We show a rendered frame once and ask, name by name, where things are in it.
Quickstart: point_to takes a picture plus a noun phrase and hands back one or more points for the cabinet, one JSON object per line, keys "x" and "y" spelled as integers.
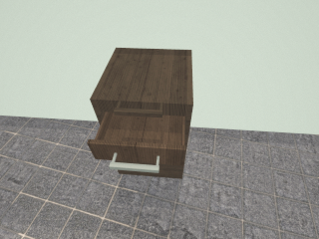
{"x": 148, "y": 79}

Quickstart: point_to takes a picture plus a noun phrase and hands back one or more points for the handle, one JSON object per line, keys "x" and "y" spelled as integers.
{"x": 138, "y": 113}
{"x": 135, "y": 166}

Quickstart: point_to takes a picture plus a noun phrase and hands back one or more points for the drawer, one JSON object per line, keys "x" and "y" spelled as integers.
{"x": 140, "y": 139}

